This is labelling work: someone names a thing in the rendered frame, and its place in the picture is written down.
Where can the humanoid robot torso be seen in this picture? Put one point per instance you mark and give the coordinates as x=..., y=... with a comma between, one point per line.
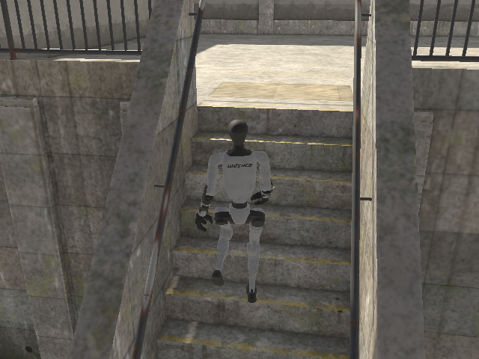
x=239, y=178

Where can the humanoid robot head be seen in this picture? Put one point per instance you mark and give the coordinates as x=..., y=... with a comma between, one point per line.
x=238, y=130

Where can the right robot hand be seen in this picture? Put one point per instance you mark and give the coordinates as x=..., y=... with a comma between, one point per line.
x=258, y=195

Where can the left robot hand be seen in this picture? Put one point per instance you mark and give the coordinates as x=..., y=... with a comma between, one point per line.
x=199, y=219

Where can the robot left forearm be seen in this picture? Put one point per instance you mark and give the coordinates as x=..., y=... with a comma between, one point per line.
x=205, y=203

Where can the robot right forearm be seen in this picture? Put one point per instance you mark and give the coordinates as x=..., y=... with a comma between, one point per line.
x=265, y=194

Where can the left robot upper arm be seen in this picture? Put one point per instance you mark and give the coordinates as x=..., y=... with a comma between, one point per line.
x=212, y=173

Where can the right robot upper arm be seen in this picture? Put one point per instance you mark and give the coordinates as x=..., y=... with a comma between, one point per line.
x=263, y=160

